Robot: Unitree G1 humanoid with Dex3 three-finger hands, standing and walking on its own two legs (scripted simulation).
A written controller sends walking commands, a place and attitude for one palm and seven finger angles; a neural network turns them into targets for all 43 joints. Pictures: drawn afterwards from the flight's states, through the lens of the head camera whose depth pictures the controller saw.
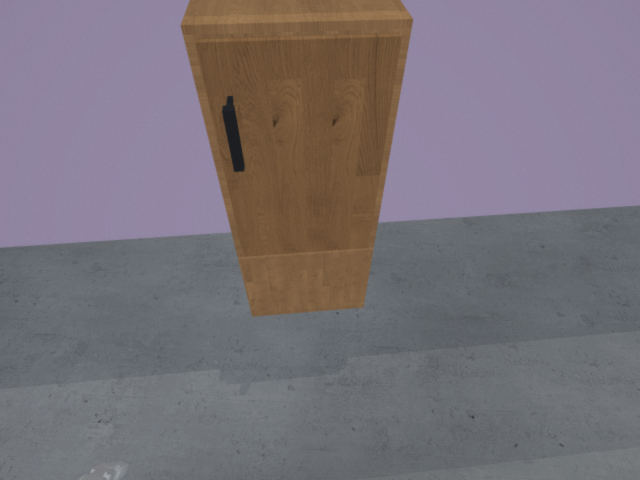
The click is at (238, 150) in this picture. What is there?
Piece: cupboard door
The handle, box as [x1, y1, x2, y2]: [222, 96, 244, 171]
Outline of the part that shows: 227,96 227,102 222,108 222,113 234,171 241,171 243,170 244,164 234,107 232,104 232,96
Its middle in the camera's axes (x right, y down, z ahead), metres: -0.18 -0.21 +0.78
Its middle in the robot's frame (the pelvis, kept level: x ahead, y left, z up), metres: +0.72 +0.21 +0.03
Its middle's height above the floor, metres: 0.80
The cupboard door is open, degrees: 0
